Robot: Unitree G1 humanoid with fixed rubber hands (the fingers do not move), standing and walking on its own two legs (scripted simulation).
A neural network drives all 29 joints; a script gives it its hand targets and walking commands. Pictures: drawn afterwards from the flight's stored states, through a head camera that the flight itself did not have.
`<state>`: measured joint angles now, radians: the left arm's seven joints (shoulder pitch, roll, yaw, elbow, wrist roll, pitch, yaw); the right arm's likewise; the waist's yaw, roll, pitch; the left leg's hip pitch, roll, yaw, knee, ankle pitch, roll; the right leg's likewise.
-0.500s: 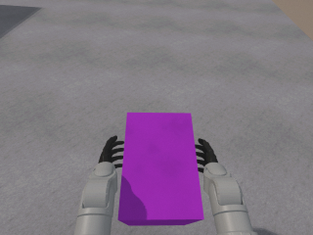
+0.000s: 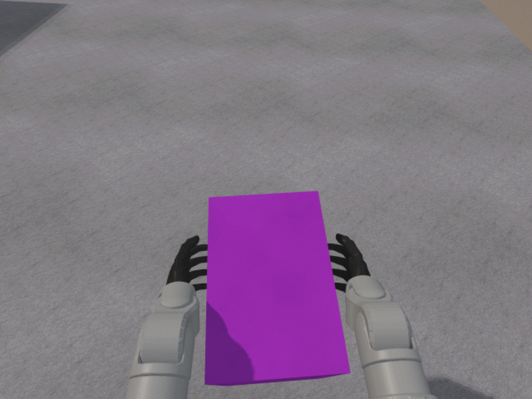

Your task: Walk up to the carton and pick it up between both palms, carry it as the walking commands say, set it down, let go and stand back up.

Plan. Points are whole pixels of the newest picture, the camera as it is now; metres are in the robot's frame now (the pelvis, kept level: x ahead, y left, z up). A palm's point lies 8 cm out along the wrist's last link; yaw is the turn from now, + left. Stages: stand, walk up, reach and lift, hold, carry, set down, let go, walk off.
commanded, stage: carry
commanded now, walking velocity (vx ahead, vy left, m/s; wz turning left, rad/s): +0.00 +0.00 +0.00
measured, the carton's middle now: (268, 295) +0.31 +0.01 -0.05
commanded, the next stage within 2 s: none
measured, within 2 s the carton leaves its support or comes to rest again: neither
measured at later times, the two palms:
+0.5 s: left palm (201, 203) +0.44 +0.14 +0.03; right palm (346, 218) +0.44 -0.12 +0.01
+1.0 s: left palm (206, 146) +0.62 +0.16 +0.01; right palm (326, 146) +0.63 -0.11 +0.02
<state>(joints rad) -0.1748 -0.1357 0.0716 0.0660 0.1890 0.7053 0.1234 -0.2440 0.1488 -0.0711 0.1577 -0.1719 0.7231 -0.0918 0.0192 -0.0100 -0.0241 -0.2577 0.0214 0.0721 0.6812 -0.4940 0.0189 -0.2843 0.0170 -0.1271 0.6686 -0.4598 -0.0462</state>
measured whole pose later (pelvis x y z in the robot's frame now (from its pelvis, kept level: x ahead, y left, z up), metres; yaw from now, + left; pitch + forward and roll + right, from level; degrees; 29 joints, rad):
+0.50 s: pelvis +0.14 +0.00 +0.00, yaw +3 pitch +3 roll +1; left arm -0.26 -0.15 0.09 0.18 0.21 0.71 0.10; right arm -0.21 0.14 -0.10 0.16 -0.17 0.76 -0.12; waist -0.02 0.00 -0.02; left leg -0.27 0.01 0.10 0.75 -0.49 0.01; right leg -0.23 -0.03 -0.10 0.68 -0.50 -0.03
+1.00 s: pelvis +0.33 +0.01 +0.00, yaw +0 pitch +3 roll +0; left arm -0.19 -0.14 0.08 0.07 0.20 0.71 0.12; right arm -0.26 0.15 -0.07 0.16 -0.17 0.74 -0.11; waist 0.01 -0.03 0.02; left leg -0.25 0.01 0.12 0.70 -0.50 0.04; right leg -0.30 0.00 -0.07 0.94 -0.54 -0.01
